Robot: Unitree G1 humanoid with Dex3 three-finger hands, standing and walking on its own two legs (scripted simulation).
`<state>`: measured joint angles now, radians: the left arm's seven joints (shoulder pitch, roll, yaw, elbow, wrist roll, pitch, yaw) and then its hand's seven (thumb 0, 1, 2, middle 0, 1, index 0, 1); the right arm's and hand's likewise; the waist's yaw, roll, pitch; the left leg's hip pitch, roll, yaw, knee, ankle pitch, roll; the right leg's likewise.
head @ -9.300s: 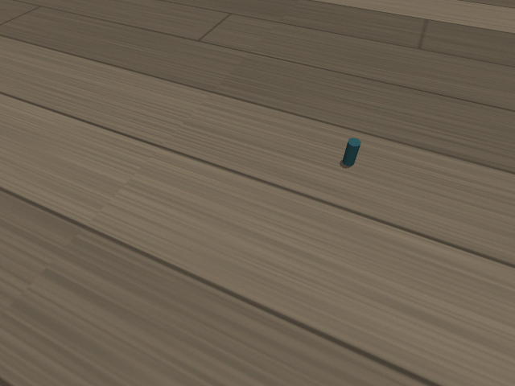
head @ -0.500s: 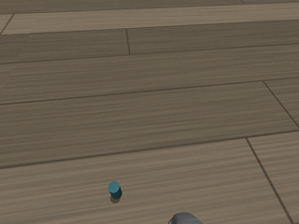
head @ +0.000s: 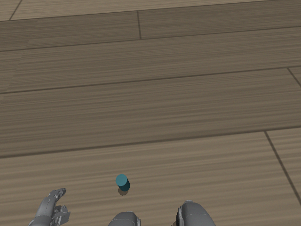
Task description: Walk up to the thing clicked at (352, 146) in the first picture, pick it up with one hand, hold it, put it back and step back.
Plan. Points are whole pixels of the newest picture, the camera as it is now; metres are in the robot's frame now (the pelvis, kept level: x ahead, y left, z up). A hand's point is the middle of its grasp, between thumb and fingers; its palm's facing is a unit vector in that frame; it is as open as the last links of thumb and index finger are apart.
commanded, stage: walk up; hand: left
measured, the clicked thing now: (123, 183) +0.36 +0.20 -0.67
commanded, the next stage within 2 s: none
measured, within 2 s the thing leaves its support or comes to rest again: neither
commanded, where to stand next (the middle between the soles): +0.02 -0.01 m, yaw +0 degrees
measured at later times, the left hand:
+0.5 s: hand out of the picture +0.03 +0.28 -0.12, palm faces -0.05 -0.93 -0.37, open 7.4 cm
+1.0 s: hand out of the picture +0.03 +0.28 -0.15, palm faces -0.09 -0.93 -0.36, open 7.4 cm
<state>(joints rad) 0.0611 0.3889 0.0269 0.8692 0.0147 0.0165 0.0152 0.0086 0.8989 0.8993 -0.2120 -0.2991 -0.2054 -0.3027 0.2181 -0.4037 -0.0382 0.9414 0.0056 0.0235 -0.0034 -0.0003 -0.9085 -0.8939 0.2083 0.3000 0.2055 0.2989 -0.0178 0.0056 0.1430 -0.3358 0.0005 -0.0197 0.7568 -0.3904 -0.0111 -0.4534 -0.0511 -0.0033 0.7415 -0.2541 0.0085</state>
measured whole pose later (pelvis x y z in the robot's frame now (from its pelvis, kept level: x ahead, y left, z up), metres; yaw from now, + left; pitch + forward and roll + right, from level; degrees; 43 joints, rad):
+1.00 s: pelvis -0.04 +0.00 +0.00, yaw -7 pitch -2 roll +0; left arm 0.26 0.41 0.08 0.91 0.01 0.07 -0.05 0.00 0.91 0.90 -0.21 -0.30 -0.20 -0.30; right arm 0.09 -0.40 -0.05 0.86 -0.04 0.01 -0.02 0.00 -0.90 -0.89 0.21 0.30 0.21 0.30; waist 0.02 -0.03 0.11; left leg -0.51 0.08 0.06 0.62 -0.09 0.00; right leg -0.27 0.01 0.02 0.79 -0.53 -0.03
